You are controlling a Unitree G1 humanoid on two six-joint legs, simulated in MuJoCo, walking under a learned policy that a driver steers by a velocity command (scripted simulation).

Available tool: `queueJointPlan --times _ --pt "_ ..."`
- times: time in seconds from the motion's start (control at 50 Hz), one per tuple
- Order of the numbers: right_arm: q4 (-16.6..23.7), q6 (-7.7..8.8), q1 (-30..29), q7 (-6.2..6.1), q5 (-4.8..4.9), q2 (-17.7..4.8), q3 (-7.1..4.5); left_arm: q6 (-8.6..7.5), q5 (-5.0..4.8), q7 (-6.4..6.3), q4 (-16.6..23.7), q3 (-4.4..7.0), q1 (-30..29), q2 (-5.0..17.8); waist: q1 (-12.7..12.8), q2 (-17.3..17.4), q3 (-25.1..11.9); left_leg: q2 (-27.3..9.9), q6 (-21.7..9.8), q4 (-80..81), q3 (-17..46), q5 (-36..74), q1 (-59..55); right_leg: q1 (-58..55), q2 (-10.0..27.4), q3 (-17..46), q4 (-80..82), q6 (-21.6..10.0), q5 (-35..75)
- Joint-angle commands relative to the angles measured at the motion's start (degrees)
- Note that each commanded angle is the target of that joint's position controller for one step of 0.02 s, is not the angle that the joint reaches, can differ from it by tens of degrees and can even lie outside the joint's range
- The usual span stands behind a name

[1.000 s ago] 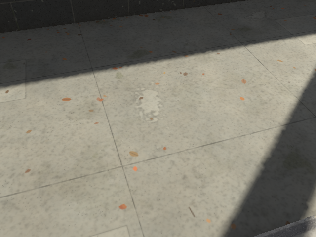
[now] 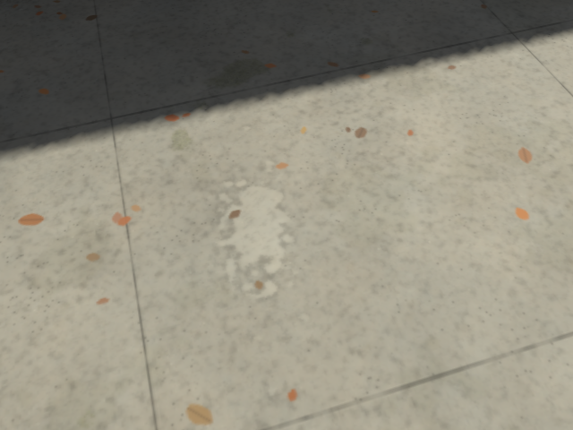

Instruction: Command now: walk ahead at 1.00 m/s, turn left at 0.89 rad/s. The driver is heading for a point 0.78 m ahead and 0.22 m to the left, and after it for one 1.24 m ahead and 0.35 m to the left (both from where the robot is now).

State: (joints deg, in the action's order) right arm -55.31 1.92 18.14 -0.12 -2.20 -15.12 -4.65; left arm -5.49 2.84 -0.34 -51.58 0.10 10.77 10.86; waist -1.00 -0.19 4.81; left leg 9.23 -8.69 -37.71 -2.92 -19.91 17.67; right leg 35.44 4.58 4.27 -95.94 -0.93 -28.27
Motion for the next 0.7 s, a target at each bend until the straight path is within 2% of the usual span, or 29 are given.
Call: queueJointPlan --times 0.02,0.04,0.06,0.1,0.12,0.14,0.16,0.18,0.2,0.22,0.24,0.26,0.28,0.3,0.32,0.34,0.38,0.4,0.42,0.44,0.5,0.54,0.58,0.6,0.62,0.64,0.66,0.68,0.7 --pt "5.58 2.65 -3.41 -1.45 1.09 -9.97 -1.13 0.98 1.52 1.13 11.47 0.42 -9.37 6.47 4.83 -3.79 4.48 -18.44 -11.42 27.54 26.91 10.56 12.31 2.44 4.71 -0.38 34.0 4.48 11.16" --pt "6.68 3.3 -6.89 -1.03 1.39 -10.71 -1.54 1.02 1.08 1.28 11.34 0.24 -7.26 6.44 6.36 0.05 3.18 -13.78 -9.58 26.55 21.42 15.39 18.95 -9.3 3.91 -1.24 43.14 4.6 19.72" --pt "7.12 3.68 -7.62 -0.46 1.96 -10.44 -1.76 0.98 -0.58 1.59 9.93 0.28 -4.28 6.39 6.79 2.33 0.59 -11.36 -8.16 24.59 18.41 18.29 21.69 -19.75 1.95 -2.45 49.07 4.36 27.5" --pt "7.05 3.92 -4.58 1.1 2.83 -11.51 -2.61 1.0 -2.43 1.36 8.76 1.08 -3.02 7.95 4.61 2.55 -2.37 -10.49 -6.82 21.9 18.12 23.96 12.58 -22.83 -0.73 -4.47 54.84 3.9 31.75" --pt "6.96 3.48 -2.54 1.42 2.83 -11.44 -2.87 0.96 -2.75 1.08 9.17 1.38 -4.55 8.65 3.05 2.21 -2.54 -10.79 -5.82 19.54 19.26 25.36 6.41 -21.33 -1.28 -4.58 58.19 3.52 29.99" --pt "6.99 3.02 -0.79 1.43 2.76 -11.49 -2.99 0.73 -2.85 0.71 9.15 1.79 -3.64 9.35 3.13 1.62 -3.62 -10.76 -4.53 14.83 20.42 28.85 1.61 -22.6 -2.58 -4.51 60.84 3.23 26.81" --pt "7.23 2.53 -0.68 1.46 2.3 -12.32 -3.21 0.41 -2.78 0.22 7.73 2.67 2.49 10.54 6.71 -0.06 -7.22 -9.7 -3.07 5.39 20.3 34.45 -0.84 -29.04 -5.08 -5.58 62.16 2.97 22.08" --pt "8.13 2.52 -2.57 1.54 1.69 -12.38 -3.15 0.12 -2.28 -0.28 5.08 3.87 13.43 12.56 13.07 -1.68 -12.58 -7.46 -1.73 -8.98 18.2 37.73 1.44 -39.88 -5.25 -6.43 61.04 2.74 16.55" --pt "10.91 3.37 -5.59 1.68 1.29 -5.37 -1.26 -0.13 -0.87 -1.2 3.5 5.15 25.12 16.84 17.84 -9.15 -19.3 -3.43 -0.66 -32.04 14.83 22.59 10.96 -51.26 6.43 7.53 63.65 1.45 -3.02" --pt "15.72 3.87 -2.16 1.87 3.38 1.06 0.4 0.16 0.34 -1.21 4.55 5.38 20.54 19.22 9.09 -27.12 -21.04 -0.1 -0.47 -45.5 11.15 -7.68 24.77 -53.25 19.79 42.9 82.87 -0.44 -17.92" --pt "15.29 2.79 0.82 1.29 3.0 -1.27 0.87 0.67 0.53 -0.83 6.89 5.52 9.87 16.88 4.01 -21.71 -15.18 -4.6 -1.04 -51.13 9.53 -3.23 31.52 -47.16 21.73 49.98 86.71 -4.89 -32.46" --pt "14.38 1.71 -1.54 1.39 1.46 -3.41 0.7 1.01 0.07 -0.6 8.62 4.73 4.63 11.66 4.11 -11.0 -8.56 -8.81 -0.77 -49.91 7.67 0.66 32.78 -40.52 19.51 38.37 83.46 -5.66 -28.85" --pt "14.98 1.08 -4.41 2.06 0.87 -3.16 0.74 1.04 -0.01 -0.45 7.33 4.28 4.64 9.18 3.96 -5.57 -3.72 -10.82 -0.22 -47.11 7.05 2.98 31.34 -33.89 16.63 27.58 82.33 -4.65 -16.61" --pt "16.71 0.49 -7.84 3.1 0.0 -2.6 0.8 0.68 0.12 -0.47 5.35 3.74 6.71 7.6 3.69 -4.85 -2.06 -12.69 0.3 -45.01 7.62 3.71 30.09 -30.31 13.82 18.76 82.69 -3.31 -7.11" --pt "18.15 -0.28 -8.87 4.23 -0.24 -1.29 1.18 0.01 -0.14 -0.51 3.5 3.41 8.74 6.51 2.7 -6.19 -1.32 -13.94 0.91 -44.3 7.95 4.89 30.3 -29.24 12.63 12.86 83.04 -2.4 -1.03" --pt "18.9 -1.06 -9.39 4.7 0.2 -0.95 1.36 -0.74 -0.97 -0.5 2.4 2.89 9.21 5.17 1.97 -6.26 -1.53 -14.04 1.55 -43.27 8.13 7.32 31.46 -29.5 11.49 7.86 83.22 -1.23 4.98" --pt "21.6 -1.59 -13.14 4.74 0.58 -1.12 1.81 -1.94 -1.64 -0.15 1.78 3.02 9.43 5.55 1.16 -5.14 -1.84 -14.1 2.49 -38.64 6.7 11.36 30.78 -28.09 10.63 -0.73 85.03 -0.41 16.86" --pt "22.0 -1.82 -14.26 4.67 0.64 -1.34 1.94 -2.19 -1.44 0.33 1.72 3.29 9.23 6.2 0.85 -3.55 -2.16 -13.81 2.39 -36.43 5.29 13.84 28.77 -27.33 9.25 -5.16 86.66 -0.37 21.52" --pt "23.29 -1.89 -15.01 4.68 0.67 -1.61 2.13 -2.77 -1.36 0.39 2.04 3.47 8.32 7.48 -0.32 -4.81 -1.5 -14.46 2.35 -32.56 4.68 16.77 27.69 -26.38 9.82 -7.68 87.52 -0.75 25.45" --pt "23.75 -1.97 -16.43 4.74 0.71 -2.6 2.06 -3.06 -1.42 0.27 1.98 3.48 7.92 7.72 -0.57 -3.82 -0.22 -14.6 2.19 -28.55 3.41 18.48 27.86 -27.54 9.19 -10.64 88.55 -0.94 28.47" --pt "24.74 -1.92 -21.52 5.67 0.51 -2.79 2.67 -2.87 -1.23 0.14 0.89 3.7 10.88 9.18 1.01 -0.91 3.16 -13.19 0.1 -13.14 -3.0 20.55 24.48 -32.28 7.22 -18.25 90.84 -0.71 37.83" --pt "24.75 -1.5 -23.24 5.79 0.82 -2.73 2.86 -2.03 -1.2 -0.84 0.82 3.95 14.95 11.05 1.72 -2.1 1.82 -8.78 -1.84 -7.77 -9.06 18.73 17.74 -36.5 7.47 -21.14 85.71 0.58 65.46" --pt "22.69 -1.22 -16.78 5.03 1.11 -4.71 2.21 -0.4 -0.91 -2.14 1.74 4.82 15.72 14.66 -2.61 -5.65 -3.46 -4.79 -3.57 -5.37 -10.47 14.14 10.57 -42.29 9.47 -21.38 73.88 1.19 87.95" --pt "20.3 -1.18 -7.86 4.46 1.24 -6.87 1.24 0.69 -0.6 -2.48 2.74 5.45 13.68 16.74 -7.38 -6.89 -7.82 -3.18 -4.69 -5.19 -9.47 10.67 1.87 -41.66 10.96 -20.67 62.89 0.56 93.52" --pt "16.68 -0.94 3.93 3.61 1.35 -9.39 -0.3 1.54 -0.54 -2.27 4.51 5.96 10.75 18.01 -12.36 -7.06 -12.64 -2.34 -6.42 -2.36 -6.67 8.58 -10.56 -37.05 11.81 -18.96 48.51 -0.73 91.37" --pt "13.55 -0.79 10.69 2.16 1.52 -11.57 -2.06 2.0 -0.52 -1.59 5.31 6.11 9.13 17.26 -14.91 -2.56 -14.82 -3.58 -8.37 2.81 -0.82 7.0 -24.55 -25.12 7.71 -18.8 28.19 -0.4 65.35" --pt "13.73 -1.25 4.73 1.22 2.5 -15.2 -2.97 1.69 0.3 -0.45 8.62 4.03 7.54 7.89 -7.25 11.37 -10.0 -13.35 -10.22 1.24 16.09 12.01 -29.42 -4.13 -2.89 -16.73 7.52 0.67 4.02" --pt "16.67 -2.27 4.13 1.23 0.41 -20.04 -3.84 0.21 -1.48 0.0 16.48 3.83 7.3 9.41 -4.86 13.12 -21.32 -21.73 -21.38 13.37 44.77 3.04 -44.13 13.43 -6.93 -4.53 -2.19 2.27 -0.25" --pt "17.11 -2.25 5.38 0.52 0.21 -17.69 -3.84 -1.46 -1.33 -0.03 17.05 3.52 2.51 11.33 -6.55 2.58 -17.28 -24.5 -19.36 21.21 48.69 4.83 -40.79 17.84 -3.43 0.15 1.51 2.11 4.08"
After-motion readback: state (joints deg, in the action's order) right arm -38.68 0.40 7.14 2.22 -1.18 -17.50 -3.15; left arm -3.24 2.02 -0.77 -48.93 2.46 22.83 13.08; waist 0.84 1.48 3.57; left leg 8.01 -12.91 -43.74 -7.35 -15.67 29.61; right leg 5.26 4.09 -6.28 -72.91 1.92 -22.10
